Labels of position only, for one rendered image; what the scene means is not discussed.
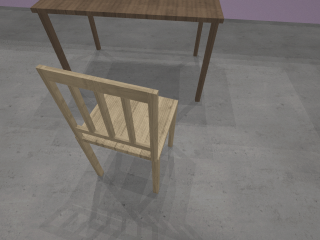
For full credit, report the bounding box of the chair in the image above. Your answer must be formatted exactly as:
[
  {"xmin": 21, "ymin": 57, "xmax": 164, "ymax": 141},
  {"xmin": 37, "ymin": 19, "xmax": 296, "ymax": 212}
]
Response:
[{"xmin": 36, "ymin": 64, "xmax": 178, "ymax": 194}]

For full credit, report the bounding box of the table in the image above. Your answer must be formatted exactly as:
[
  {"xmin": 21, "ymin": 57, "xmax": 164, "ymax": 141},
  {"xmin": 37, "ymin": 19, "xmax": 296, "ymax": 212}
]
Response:
[{"xmin": 30, "ymin": 0, "xmax": 224, "ymax": 102}]

